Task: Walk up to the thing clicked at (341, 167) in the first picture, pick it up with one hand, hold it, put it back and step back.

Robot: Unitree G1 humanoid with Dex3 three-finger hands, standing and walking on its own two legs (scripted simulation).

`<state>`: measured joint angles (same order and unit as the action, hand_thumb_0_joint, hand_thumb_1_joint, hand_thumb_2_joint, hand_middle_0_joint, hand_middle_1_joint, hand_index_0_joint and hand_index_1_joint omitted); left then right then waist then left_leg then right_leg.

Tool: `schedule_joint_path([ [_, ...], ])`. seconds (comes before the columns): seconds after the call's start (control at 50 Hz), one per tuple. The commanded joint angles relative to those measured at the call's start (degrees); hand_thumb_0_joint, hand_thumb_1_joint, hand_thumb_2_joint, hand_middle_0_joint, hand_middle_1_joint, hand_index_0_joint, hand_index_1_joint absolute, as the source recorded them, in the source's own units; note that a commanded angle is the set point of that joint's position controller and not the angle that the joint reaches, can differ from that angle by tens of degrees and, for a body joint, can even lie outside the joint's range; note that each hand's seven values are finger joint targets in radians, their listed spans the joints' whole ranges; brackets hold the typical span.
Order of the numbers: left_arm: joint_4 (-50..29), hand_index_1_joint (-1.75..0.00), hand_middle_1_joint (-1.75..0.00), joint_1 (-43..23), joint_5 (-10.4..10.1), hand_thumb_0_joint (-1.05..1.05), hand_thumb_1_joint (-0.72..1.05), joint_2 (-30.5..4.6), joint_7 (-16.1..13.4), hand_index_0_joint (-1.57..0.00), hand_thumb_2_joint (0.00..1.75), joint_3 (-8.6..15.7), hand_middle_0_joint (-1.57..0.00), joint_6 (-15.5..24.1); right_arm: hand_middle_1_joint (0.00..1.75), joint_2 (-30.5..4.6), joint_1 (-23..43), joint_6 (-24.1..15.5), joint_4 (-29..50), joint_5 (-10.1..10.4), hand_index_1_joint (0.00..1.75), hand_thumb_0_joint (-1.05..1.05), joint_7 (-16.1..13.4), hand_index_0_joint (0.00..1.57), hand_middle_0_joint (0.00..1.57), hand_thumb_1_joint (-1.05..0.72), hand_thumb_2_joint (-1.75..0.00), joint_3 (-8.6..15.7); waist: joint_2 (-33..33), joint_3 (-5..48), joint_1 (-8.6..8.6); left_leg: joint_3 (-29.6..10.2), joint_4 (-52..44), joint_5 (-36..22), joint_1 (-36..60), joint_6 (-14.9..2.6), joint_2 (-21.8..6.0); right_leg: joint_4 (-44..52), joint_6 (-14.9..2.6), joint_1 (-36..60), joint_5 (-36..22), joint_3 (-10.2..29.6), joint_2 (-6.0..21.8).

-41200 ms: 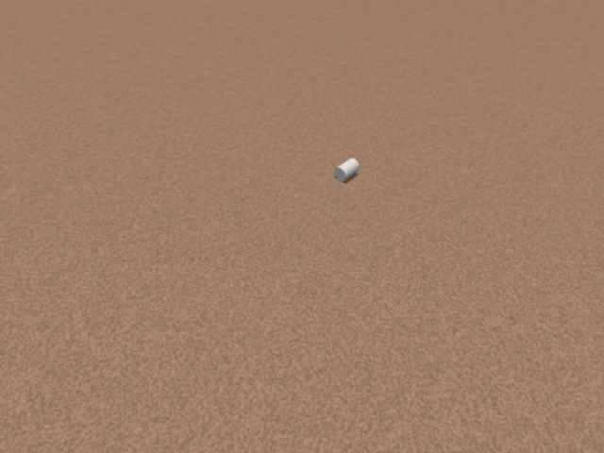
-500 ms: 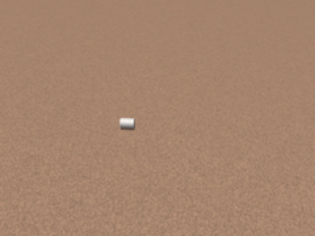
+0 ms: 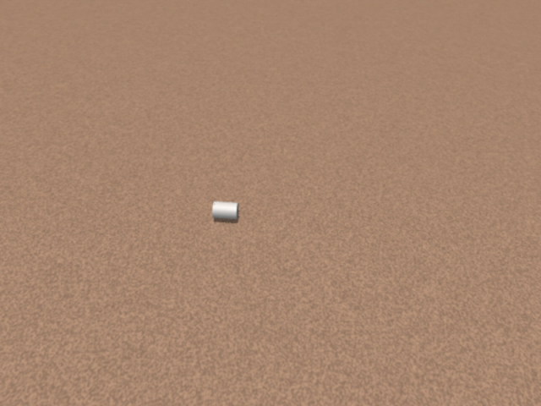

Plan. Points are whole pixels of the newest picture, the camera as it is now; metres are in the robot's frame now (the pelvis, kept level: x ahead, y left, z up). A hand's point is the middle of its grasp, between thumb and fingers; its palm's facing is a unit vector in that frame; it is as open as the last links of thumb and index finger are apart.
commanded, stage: step back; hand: left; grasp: from above
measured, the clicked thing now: (225, 210) +1.06 +0.21 -0.73
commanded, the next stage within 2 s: stand in 0.18 s
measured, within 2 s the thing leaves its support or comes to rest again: neither
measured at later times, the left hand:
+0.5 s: hand out of the picture +0.11 +0.25 -0.14, palm faces -0.02 -0.94 -0.33, open 7.4 cm
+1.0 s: hand out of the picture +0.06 +0.24 -0.14, palm faces -0.04 -0.94 -0.34, open 7.4 cm
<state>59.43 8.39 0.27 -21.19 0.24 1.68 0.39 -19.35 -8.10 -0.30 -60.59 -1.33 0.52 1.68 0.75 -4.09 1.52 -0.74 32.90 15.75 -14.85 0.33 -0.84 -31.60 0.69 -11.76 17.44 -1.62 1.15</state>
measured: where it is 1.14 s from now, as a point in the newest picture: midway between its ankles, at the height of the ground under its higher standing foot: outside the picture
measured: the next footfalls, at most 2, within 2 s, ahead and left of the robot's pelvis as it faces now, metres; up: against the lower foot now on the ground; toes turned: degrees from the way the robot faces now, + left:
none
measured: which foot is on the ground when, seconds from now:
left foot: down 0.00-1.00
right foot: down 0.00-1.00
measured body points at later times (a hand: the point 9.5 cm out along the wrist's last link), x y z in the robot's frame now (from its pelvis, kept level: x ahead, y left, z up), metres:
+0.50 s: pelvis +0.01 +0.00 +0.02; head +0.02 +0.00 +0.47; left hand +0.11 +0.30 -0.12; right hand +0.12 -0.30 -0.11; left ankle +0.02 +0.12 -0.73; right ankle +0.00 -0.13 -0.73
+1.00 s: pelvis -0.01 -0.01 +0.02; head +0.00 -0.01 +0.47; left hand +0.07 +0.29 -0.12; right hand +0.05 -0.31 -0.12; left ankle +0.02 +0.12 -0.73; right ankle +0.00 -0.13 -0.73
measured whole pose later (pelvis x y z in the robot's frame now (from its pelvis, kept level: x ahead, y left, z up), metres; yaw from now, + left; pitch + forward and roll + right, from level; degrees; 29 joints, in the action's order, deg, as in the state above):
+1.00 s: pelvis -0.01 -0.01 +0.02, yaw -1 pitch -3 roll +0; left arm 65.3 7.0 0.4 -20.3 0.5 -0.4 0.7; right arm -19.6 -7.2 -0.1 -66.5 -0.6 1.1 0.7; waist 0.0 -3.0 -0.3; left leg 0.0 18.4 7.7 -7.9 1.2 -1.4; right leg -18.7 0.2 -6.0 10.0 -1.1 0.5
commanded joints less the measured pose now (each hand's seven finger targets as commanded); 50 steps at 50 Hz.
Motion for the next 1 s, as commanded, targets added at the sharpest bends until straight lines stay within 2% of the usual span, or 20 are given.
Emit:
schedule_joint_path([
  [0.0, -2.55, -0.30, -0.30, -2.85, -0.10, 0.00, 0.90, -12.94, -0.79, -0.20, 0.90, 2.71, -0.20, 2.39, 0.30, -13.01, 5.09, -1.95, 3.06, 0.32, 0.30, 0.00, -1.07, 0.20, 0.20, -0.90, -0.90, 2.17, -4.31, 6.96, -0.70, -5.93, -8.44, -15.24, 2.86, -2.15, -6.05, 6.55, -2.97, 4.40, -15.81, 6.09, 5.21],
  [0.04, -1.90, -0.30, -0.30, -3.35, -0.25, 0.00, 0.90, -12.34, -0.99, -0.20, 0.90, 2.45, -0.20, 2.34, 0.30, -12.93, 5.61, -1.95, 2.27, 0.56, 0.30, 0.00, -1.13, 0.20, 0.20, -0.90, -0.90, 2.24, -4.63, 8.60, -0.64, -5.40, -8.04, -21.49, 5.89, -2.29, -6.44, 6.61, -2.58, 5.02, -19.12, 5.30, 5.34],
  [0.12, -1.12, -0.30, -0.30, -4.78, -0.05, 0.00, 0.90, -12.00, -1.22, -0.20, 0.90, 2.44, -0.20, 2.14, 0.30, -12.36, 6.37, -1.61, 1.16, 0.85, 0.30, 0.00, -1.34, 0.20, 0.20, -0.90, -0.90, 2.25, -2.66, 10.72, -0.98, -3.92, -7.93, -26.44, 8.02, -2.35, -6.75, 7.22, -2.24, 7.33, -22.71, 4.77, 5.65],
  [0.14, -0.90, -0.30, -0.30, -5.09, 0.01, 0.00, 0.90, -12.05, -1.26, -0.20, 0.90, 2.45, -0.20, 2.00, 0.30, -12.05, 7.05, -1.51, 0.93, 0.85, 0.30, 0.00, -1.42, 0.20, 0.20, -0.90, -0.90, 2.32, -2.09, 10.13, -1.00, -3.68, -8.22, -25.58, 7.73, -2.30, -6.53, 7.49, -2.23, 7.17, -22.69, 4.61, 5.58],
  [0.16, 0.08, -0.30, -0.30, -4.37, -0.43, 0.00, 0.90, -9.91, -0.93, -0.20, 0.90, 1.00, -0.20, 1.89, 0.30, -12.71, 6.41, -1.80, 1.01, 1.02, 0.30, 0.00, -1.25, 0.20, 0.20, -0.90, -0.90, 1.83, -2.65, 10.23, -1.44, -4.97, -10.60, -26.28, 10.47, -2.25, -6.97, 9.12, -1.95, 6.45, -23.39, 5.31, 5.72],
  [0.2, 0.49, -0.30, -0.30, -5.28, -0.26, 0.00, 0.90, -10.19, -0.86, -0.20, 0.90, 0.90, -0.20, 1.80, 0.30, -12.76, 7.53, -1.89, 0.61, 0.96, 0.30, 0.00, -1.04, 0.20, 0.20, -0.90, -0.90, 1.74, -2.57, 8.28, -1.15, -5.40, -12.32, -24.25, 9.18, -2.18, -7.28, 10.66, -1.36, 7.33, -20.30, 4.99, 5.61],
  [0.26, 1.01, -0.30, -0.30, -6.05, -0.03, 0.00, 0.90, -10.68, -0.88, -0.20, 0.90, 0.81, -0.20, 1.85, 0.30, -12.43, 8.40, -1.79, 0.48, 0.94, 0.30, 0.00, -0.94, 0.20, 0.20, -0.90, -0.90, 1.68, -1.37, 8.53, -1.34, -4.66, -13.30, -25.00, 11.26, -1.86, -7.17, 12.02, -1.30, 7.69, -21.83, 5.03, 6.09],
  [0.3, 1.28, -0.30, -0.30, -6.37, -0.04, 0.00, 0.90, -10.96, -0.90, -0.20, 0.90, 0.79, -0.20, 1.92, 0.30, -12.07, 8.60, -1.75, 0.17, 1.03, 0.30, 0.00, -0.83, 0.20, 0.20, -0.90, -0.90, 1.58, -1.08, 8.07, -1.27, -4.50, -14.51, -23.46, 11.05, -1.62, -7.09, 12.91, -1.28, 8.26, -20.60, 5.08, 6.29],
  [0.36, 1.49, -0.30, -0.30, -6.51, 0.10, 0.00, 0.90, -11.05, -0.90, -0.20, 0.90, 0.74, -0.20, 2.10, 0.30, -12.00, 8.98, -1.74, 0.07, 1.03, 0.30, 0.00, -0.73, 0.20, 0.20, -0.90, -0.90, 1.64, -0.89, 9.10, -1.48, -3.96, -14.65, -24.45, 12.32, -1.41, -7.17, 13.53, -1.19, 9.05, -22.99, 5.08, 6.70],
  [0.42, 1.71, -0.30, -0.30, -6.73, 0.06, 0.00, 0.90, -10.76, -0.86, -0.20, 0.90, 0.69, -0.20, 1.99, 0.30, -12.38, 8.98, -1.76, -0.25, 0.97, 0.30, 0.00, -0.77, 0.20, 0.20, -0.90, -0.90, 1.53, -2.20, 8.15, -1.46, -3.82, -15.81, -21.49, 11.17, -1.11, -6.95, 14.50, -1.20, 9.28, -20.02, 5.51, 6.76],
  [0.56, 1.89, -0.30, -0.30, -6.81, 0.37, 0.00, 0.90, -11.16, -0.74, -0.20, 0.90, 0.63, -0.20, 2.04, 0.30, -12.05, 8.59, -1.66, -0.79, 0.93, 0.30, 0.00, -0.50, 0.20, 0.20, -0.90, -0.90, 1.20, -0.72, 5.91, -1.67, -3.97, -17.46, -14.36, 10.32, -0.79, -6.69, 16.67, -1.31, 6.90, -13.81, 5.80, 6.61],
  [0.6, 2.03, -0.30, -0.30, -6.66, 0.27, 0.00, 0.90, -11.16, -0.68, -0.20, 0.90, 0.57, -0.20, 1.98, 0.30, -12.32, 8.17, -1.49, -1.10, 0.83, 0.30, 0.00, -0.47, 0.20, 0.20, -0.90, -0.90, 1.17, -0.94, 5.05, -1.69, -3.92, -17.94, -10.64, 9.37, -0.82, -6.43, 17.53, -1.22, 5.82, -10.30, 6.20, 6.52],
  [0.64, 2.01, -0.30, -0.30, -6.34, 0.33, 0.00, 0.90, -11.38, -0.70, -0.20, 0.90, 0.55, -0.20, 2.09, 0.30, -12.11, 7.78, -1.51, -1.17, 0.82, 0.30, 0.00, -0.35, 0.20, 0.20, -0.90, -0.90, 1.17, -0.69, 5.67, -1.78, -4.11, -17.68, -11.76, 9.17, -0.83, -6.53, 17.34, -1.37, 6.65, -11.60, 6.09, 6.67],
  [0.68, 2.05, -0.30, -0.30, -6.20, 0.29, 0.00, 0.90, -11.18, -0.70, -0.20, 0.90, 0.47, -0.20, 2.01, 0.30, -12.03, 7.20, -1.45, -1.36, 0.74, 0.30, 0.00, -0.37, 0.20, 0.20, -0.90, -0.90, 1.06, -0.73, 4.42, -1.76, -4.15, -18.13, -9.92, 8.07, -0.63, -6.30, 17.75, -1.33, 5.62, -9.46, 6.08, 6.40],
  [0.74, 1.88, -0.30, -0.30, -5.71, 0.22, 0.00, 0.90, -11.18, -0.49, -0.20, 0.90, 0.42, -0.20, 1.94, 0.30, -12.51, 6.29, -1.61, -1.54, 0.66, 0.30, 0.00, -0.36, 0.20, 0.20, -0.90, -0.90, 1.06, -1.99, 5.54, -1.82, -3.98, -18.06, -9.23, 8.67, -0.72, -6.39, 17.42, -1.54, 5.61, -9.35, 6.44, 6.50],
  [0.78, 2.25, -0.30, -0.30, -5.33, 0.33, 0.00, 0.90, -11.45, -0.54, -0.20, 0.90, 0.45, -0.20, 1.85, 0.30, -12.26, 6.00, -1.44, -1.88, 0.68, 0.30, 0.00, -0.32, 0.20, 0.20, -0.90, -0.90, 0.98, -0.82, 3.22, -1.69, -4.55, -18.63, -5.85, 7.20, -0.66, -6.22, 18.14, -1.39, 3.92, -4.93, 6.43, 6.14],
  [0.8, 2.07, -0.30, -0.30, -5.16, 0.35, 0.00, 0.90, -11.54, -0.49, -0.20, 0.90, 0.36, -0.20, 1.83, 0.30, -12.39, 6.08, -1.45, -1.69, 0.67, 0.30, 0.00, -0.30, 0.20, 0.20, -0.90, -0.90, 1.09, -0.41, 4.11, -1.65, -4.36, -18.22, -7.10, 8.55, -0.80, -6.37, 18.02, -1.61, 3.53, -5.72, 6.67, 6.34],
  [0.82, 1.99, -0.30, -0.30, -5.50, 0.31, 0.00, 0.90, -11.69, -0.50, -0.20, 0.90, 0.40, -0.20, 1.77, 0.30, -12.34, 5.19, -1.42, -1.83, 0.63, 0.30, 0.00, -0.30, 0.20, 0.20, -0.90, -0.90, 1.07, -0.53, 3.60, -2.01, -4.48, -18.43, -6.23, 7.54, -0.67, -6.25, 18.13, -1.60, 3.23, -4.27, 6.70, 6.13],
  [0.98, 2.01, -0.30, -0.30, -3.93, 0.28, 0.00, 0.90, -11.63, -0.37, -0.20, 0.90, 0.25, -0.20, 1.78, 0.30, -12.58, 4.23, -1.43, -1.93, 0.65, 0.30, 0.00, -0.25, 0.20, 0.20, -0.90, -0.90, 0.94, -0.61, 3.08, -1.80, -4.82, -18.22, -5.25, 7.16, -0.86, -6.18, 17.84, -1.70, 2.39, -3.69, 6.91, 5.92],
])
